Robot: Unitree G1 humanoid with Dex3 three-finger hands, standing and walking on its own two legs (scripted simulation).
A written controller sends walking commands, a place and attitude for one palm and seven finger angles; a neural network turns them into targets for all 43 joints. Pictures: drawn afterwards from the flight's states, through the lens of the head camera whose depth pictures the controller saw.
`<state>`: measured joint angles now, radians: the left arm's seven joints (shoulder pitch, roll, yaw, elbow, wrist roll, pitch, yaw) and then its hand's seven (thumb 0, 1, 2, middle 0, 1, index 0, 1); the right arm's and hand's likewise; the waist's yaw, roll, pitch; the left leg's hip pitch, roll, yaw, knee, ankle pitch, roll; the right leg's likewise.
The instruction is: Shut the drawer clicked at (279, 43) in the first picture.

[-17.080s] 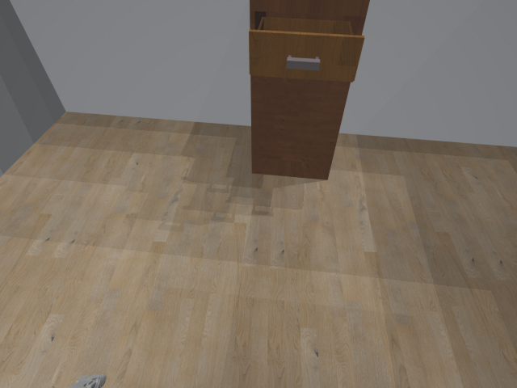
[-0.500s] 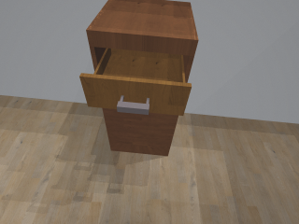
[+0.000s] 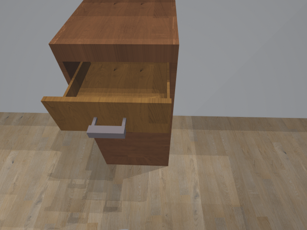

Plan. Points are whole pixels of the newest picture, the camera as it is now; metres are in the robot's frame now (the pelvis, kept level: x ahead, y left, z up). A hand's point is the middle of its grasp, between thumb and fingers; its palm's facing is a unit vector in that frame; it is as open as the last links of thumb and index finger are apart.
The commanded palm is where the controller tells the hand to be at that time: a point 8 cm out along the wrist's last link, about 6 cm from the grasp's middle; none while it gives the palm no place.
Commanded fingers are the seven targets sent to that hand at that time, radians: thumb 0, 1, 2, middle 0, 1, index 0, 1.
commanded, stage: come to a stop and stand still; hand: left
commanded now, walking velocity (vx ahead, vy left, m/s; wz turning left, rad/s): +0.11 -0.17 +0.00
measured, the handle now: (108, 126) +0.41 +0.17 +0.01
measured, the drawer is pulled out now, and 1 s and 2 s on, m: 0.20 0.20 0.20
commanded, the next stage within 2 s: look again from close up in 1.42 s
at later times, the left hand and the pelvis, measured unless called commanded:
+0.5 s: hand out of the picture +0.04 +0.15 -0.17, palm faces +0.05 -0.98 -0.21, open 7.3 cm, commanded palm none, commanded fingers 0.00 0.90 0.90 -0.20 -0.30 -0.20 -0.30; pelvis +0.03 -0.02 +0.00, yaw +0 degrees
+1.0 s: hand out of the picture +0.02 +0.18 -0.16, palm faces -0.04 -0.98 -0.18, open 7.3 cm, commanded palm none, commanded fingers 0.00 0.90 0.90 -0.20 -0.30 -0.20 -0.30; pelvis -0.01 +0.00 +0.01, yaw -3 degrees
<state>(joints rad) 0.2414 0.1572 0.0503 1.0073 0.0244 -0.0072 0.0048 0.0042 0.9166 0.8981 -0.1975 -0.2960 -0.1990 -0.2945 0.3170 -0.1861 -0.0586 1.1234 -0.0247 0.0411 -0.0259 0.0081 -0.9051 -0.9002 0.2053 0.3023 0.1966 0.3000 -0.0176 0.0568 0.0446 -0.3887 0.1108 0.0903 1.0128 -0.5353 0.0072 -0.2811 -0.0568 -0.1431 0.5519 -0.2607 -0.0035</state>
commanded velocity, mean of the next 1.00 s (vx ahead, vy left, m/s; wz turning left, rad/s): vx -0.01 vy -0.01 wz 0.00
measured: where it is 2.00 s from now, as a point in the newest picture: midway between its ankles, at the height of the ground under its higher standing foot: outside the picture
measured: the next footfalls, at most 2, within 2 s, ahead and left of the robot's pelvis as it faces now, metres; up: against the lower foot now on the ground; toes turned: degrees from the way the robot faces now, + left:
left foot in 0.16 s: +0.06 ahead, +0.08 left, +0.00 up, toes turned +4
right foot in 1.04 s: -0.02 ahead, -0.12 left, +0.00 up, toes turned -3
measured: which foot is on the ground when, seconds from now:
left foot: up 0.00-0.14, down 0.16-1.00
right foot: down 0.00-0.66, up 0.68-1.00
